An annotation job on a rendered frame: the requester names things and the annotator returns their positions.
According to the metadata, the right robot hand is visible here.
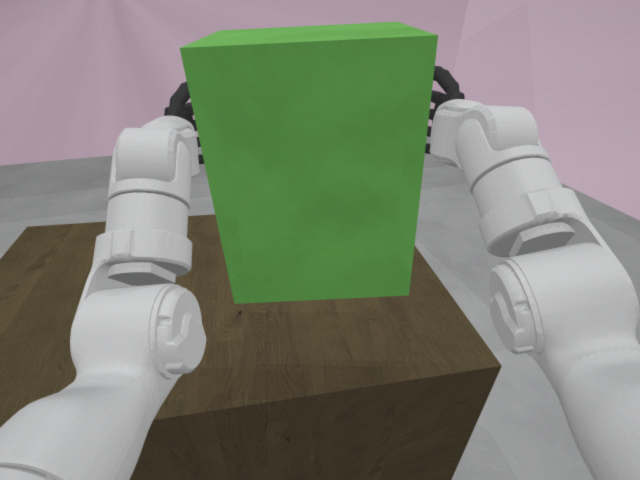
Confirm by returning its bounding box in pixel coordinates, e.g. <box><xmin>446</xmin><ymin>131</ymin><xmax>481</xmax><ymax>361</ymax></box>
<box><xmin>425</xmin><ymin>66</ymin><xmax>465</xmax><ymax>154</ymax></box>

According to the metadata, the robot left upper arm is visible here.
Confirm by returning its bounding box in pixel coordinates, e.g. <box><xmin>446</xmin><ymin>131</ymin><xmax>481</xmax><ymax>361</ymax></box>
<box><xmin>0</xmin><ymin>283</ymin><xmax>206</xmax><ymax>480</ymax></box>

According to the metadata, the robot right forearm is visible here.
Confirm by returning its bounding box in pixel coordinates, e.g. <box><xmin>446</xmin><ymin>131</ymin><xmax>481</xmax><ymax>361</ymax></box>
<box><xmin>429</xmin><ymin>99</ymin><xmax>639</xmax><ymax>330</ymax></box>

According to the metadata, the left robot hand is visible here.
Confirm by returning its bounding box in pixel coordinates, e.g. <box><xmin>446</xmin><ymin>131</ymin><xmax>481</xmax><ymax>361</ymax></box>
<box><xmin>164</xmin><ymin>81</ymin><xmax>204</xmax><ymax>164</ymax></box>

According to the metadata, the pedestal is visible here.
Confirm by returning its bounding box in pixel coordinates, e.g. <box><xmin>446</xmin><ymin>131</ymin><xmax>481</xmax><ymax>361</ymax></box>
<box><xmin>0</xmin><ymin>214</ymin><xmax>502</xmax><ymax>480</ymax></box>

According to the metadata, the robot left forearm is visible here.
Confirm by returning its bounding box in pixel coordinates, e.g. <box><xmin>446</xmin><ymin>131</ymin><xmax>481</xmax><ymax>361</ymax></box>
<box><xmin>70</xmin><ymin>116</ymin><xmax>200</xmax><ymax>366</ymax></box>

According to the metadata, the carton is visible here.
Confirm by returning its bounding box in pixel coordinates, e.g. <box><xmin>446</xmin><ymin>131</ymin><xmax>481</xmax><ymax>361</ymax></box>
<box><xmin>180</xmin><ymin>22</ymin><xmax>438</xmax><ymax>304</ymax></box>

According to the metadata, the robot right upper arm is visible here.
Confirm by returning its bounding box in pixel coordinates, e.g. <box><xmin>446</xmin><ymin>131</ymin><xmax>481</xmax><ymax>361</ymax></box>
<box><xmin>489</xmin><ymin>242</ymin><xmax>640</xmax><ymax>480</ymax></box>

